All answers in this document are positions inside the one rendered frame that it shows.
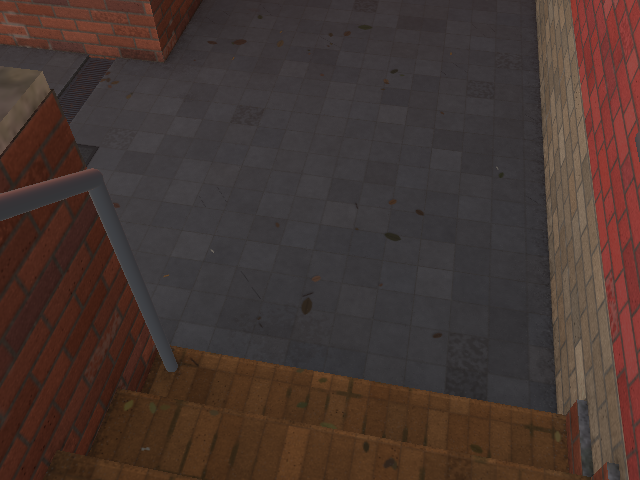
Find stairs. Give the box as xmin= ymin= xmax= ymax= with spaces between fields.
xmin=43 ymin=345 xmax=591 ymax=480

